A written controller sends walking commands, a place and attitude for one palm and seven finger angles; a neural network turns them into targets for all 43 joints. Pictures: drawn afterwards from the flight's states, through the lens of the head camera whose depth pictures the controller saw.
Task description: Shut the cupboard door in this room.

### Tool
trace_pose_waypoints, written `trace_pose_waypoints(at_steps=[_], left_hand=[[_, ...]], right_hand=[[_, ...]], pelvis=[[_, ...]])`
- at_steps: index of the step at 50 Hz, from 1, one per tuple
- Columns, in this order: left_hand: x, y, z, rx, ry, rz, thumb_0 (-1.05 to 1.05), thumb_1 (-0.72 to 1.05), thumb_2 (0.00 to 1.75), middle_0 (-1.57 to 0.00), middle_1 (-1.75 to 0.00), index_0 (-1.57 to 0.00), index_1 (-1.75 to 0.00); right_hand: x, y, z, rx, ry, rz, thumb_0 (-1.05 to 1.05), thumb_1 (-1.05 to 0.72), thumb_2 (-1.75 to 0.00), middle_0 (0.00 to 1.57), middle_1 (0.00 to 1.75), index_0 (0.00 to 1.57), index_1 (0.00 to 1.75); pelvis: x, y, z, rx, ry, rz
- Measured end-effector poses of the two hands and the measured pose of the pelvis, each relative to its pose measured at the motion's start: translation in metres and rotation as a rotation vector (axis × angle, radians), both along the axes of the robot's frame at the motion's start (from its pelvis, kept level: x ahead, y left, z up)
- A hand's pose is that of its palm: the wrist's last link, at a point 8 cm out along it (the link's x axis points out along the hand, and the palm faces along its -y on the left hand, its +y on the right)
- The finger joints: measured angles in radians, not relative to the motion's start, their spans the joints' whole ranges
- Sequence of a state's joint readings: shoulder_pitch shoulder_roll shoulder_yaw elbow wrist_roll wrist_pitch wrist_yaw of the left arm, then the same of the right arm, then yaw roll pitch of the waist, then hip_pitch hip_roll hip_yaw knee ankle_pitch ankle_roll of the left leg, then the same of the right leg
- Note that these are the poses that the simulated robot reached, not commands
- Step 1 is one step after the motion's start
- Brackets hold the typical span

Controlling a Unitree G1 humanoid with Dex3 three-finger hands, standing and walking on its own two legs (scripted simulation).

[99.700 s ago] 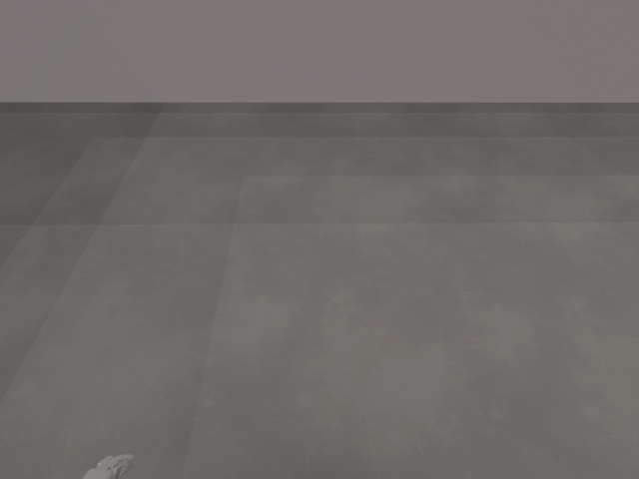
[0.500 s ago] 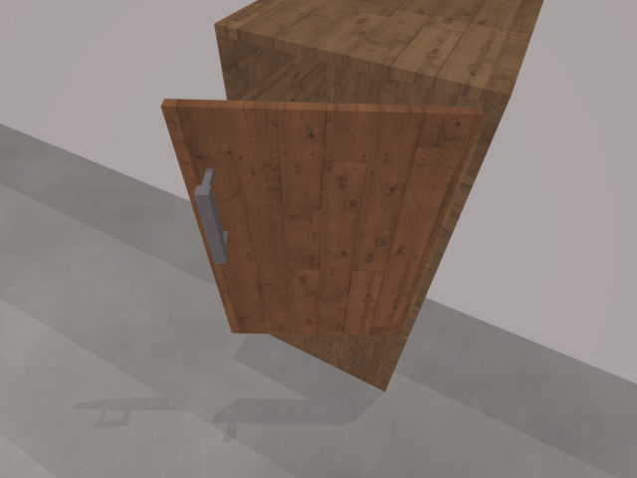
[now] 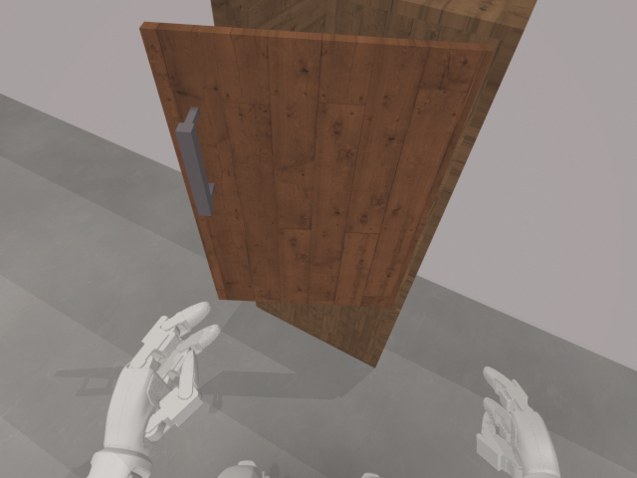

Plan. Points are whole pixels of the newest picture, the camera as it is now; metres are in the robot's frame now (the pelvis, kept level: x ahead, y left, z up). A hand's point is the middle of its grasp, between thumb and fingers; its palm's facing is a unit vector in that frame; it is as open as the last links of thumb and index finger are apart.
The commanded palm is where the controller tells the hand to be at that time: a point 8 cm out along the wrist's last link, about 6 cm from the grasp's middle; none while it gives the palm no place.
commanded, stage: raise the hand and make a fist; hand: left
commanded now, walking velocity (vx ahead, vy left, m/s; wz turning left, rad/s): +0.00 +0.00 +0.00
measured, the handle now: (199, 164) +0.50 +0.20 +0.11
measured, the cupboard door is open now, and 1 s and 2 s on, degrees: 26 26 26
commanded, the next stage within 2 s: bring the fist close to the handle in 1.56 s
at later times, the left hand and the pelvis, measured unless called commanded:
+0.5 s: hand (151, 389) +0.21 +0.19 +0.05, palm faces +0.10 -0.99 -0.04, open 4.1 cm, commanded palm +0.17 +0.24 +0.06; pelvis +0.00 +0.01 -0.01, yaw +0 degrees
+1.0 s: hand (123, 356) +0.22 +0.21 +0.10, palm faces +0.03 -1.00 -0.05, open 3.1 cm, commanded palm +0.19 +0.27 +0.10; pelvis +0.01 +0.03 +0.01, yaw +2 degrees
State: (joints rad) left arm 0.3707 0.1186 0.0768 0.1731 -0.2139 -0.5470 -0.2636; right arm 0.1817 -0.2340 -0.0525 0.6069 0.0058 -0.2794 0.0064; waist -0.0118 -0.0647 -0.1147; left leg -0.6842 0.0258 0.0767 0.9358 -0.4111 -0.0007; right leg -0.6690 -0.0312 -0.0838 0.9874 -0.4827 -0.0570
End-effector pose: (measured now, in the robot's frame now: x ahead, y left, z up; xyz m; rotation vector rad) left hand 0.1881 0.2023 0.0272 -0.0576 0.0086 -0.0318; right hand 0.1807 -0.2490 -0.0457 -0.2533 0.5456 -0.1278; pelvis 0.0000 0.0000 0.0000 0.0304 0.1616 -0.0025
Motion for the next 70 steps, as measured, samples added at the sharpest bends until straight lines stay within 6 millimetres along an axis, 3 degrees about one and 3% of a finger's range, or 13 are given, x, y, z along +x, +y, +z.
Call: trace_pose_waypoints(at_steps=[4,8,13,19,22,26,30,38,45,48,54,62,70], left_hand=[[-0.051,0.02,-0.04,0.043,0.189,0.084,0.01,0.91,0.9,-0.44,-0.56,-0.43,-0.55],[-0.076,0.046,-0.017,0.134,0.111,0.209,0.02,0.9,0.9,-0.51,-0.63,-0.5,-0.63],[-0.044,0.033,0.032,0.138,-0.19,0.106,0.02,0.9,0.9,-0.59,-0.73,-0.59,-0.73],[0.003,0.007,0.01,0.078,0.065,-0.11,0.01,0.9,0.9,-0.7,-0.85,-0.7,-0.85],[0.001,0.02,0.007,0.063,0.18,-0.014,0.01,0.9,0.9,-0.76,-0.91,-0.76,-0.91],[-0.01,0.049,0.032,0.109,0.092,0.162,0.02,0.9,0.9,-0.83,-0.99,-0.83,-0.99],[-0.015,0.058,0.053,0.15,-0.053,0.158,0.02,0.9,0.9,-0.9,-1.07,-0.9,-1.07],[-0.002,0.041,0.036,0.104,0.06,-0.022,0.01,0.9,0.9,-1.05,-1.23,-1.05,-1.23],[0.004,0.07,0.078,0.122,-0.089,0.141,0.02,0.9,0.9,-1.18,-1.37,-1.18,-1.37],[0.008,0.067,0.08,0.118,-0.077,0.108,0.02,0.9,0.9,-1.23,-1.42,-1.22,-1.42],[0.013,0.058,0.067,0.108,0.052,0.013,0.01,0.9,0.9,-1.28,-1.48,-1.27,-1.47],[0.022,0.076,0.101,0.118,-0.094,0.119,0.02,0.9,0.9,-1.3,-1.5,-1.29,-1.49],[0.019,0.052,0.07,0.079,0.08,0.008,0.01,0.9,0.9,-1.3,-1.5,-1.3,-1.5]], right_hand=[[0.021,-0.002,-0.005,-0.031,-0.029,0.047,0.01,-0.9,-0.9,0.2,0.3,0.2,0.3],[0.032,0.011,-0.02,-0.02,-0.051,0.095,0.01,-0.91,-0.9,0.2,0.3,0.2,0.3],[0.022,0.034,-0.047,0.039,-0.037,0.118,0.01,-0.9,-0.9,0.2,0.3,0.2,0.3],[-0.021,0.042,-0.057,0.125,0.085,-0.008,0.01,-0.9,-0.9,0.21,0.3,0.2,0.3],[-0.04,0.037,-0.051,0.119,0.138,-0.073,0.01,-0.9,-0.9,0.21,0.3,0.21,0.3],[-0.053,0.027,-0.042,0.068,0.178,-0.086,0.01,-0.9,-0.9,0.21,0.3,0.2,0.3],[-0.049,0.02,-0.039,0.013,0.179,-0.037,0.01,-0.9,-0.9,0.21,0.3,0.2,0.3],[-0.019,0.03,-0.02,0.008,0.076,-0.035,0.02,-0.9,-0.9,0.21,0.3,0.2,0.3],[0.005,0.055,-0.001,0.048,0.006,0.036,0.01,-0.9,-0.9,0.21,0.3,0.2,0.3],[0.01,0.063,0.001,0.063,0.001,0.068,0.01,-0.9,-0.9,0.21,0.3,0.2,0.3],[0.007,0.064,0.003,0.067,0.018,0.064,0.01,-0.9,-0.9,0.21,0.3,0.2,0.3],[-0.007,0.051,0.002,0.05,0.056,0.054,0.01,-0.9,-0.9,0.21,0.3,0.2,0.3],[-0.018,0.035,0.004,0.037,0.063,0.005,0.01,-0.9,-0.9,0.21,0.3,0.2,0.3]], pelvis=[[-0.006,-0.005,-0.018,-0.019,0.014,0.017],[-0.011,-0.005,-0.029,-0.045,0.028,0.039],[-0.02,-0.002,-0.038,-0.069,0.036,0.051],[-0.017,0.002,-0.026,-0.045,0.031,0.023],[-0.008,0.005,-0.015,-0.036,0.016,0.007],[0.0,0.009,-0.006,-0.039,0.007,0.007],[0.0,0.015,-0.007,-0.053,0.01,0.025],[0.0,0.025,-0.002,-0.056,0.0,0.019],[0.007,0.026,0.007,-0.06,-0.033,0.027],[0.008,0.027,0.009,-0.063,-0.046,0.035],[0.009,0.027,0.016,-0.058,-0.063,0.029],[0.009,0.022,0.021,-0.056,-0.085,0.032],[0.008,0.02,0.024,-0.047,-0.085,0.02]])
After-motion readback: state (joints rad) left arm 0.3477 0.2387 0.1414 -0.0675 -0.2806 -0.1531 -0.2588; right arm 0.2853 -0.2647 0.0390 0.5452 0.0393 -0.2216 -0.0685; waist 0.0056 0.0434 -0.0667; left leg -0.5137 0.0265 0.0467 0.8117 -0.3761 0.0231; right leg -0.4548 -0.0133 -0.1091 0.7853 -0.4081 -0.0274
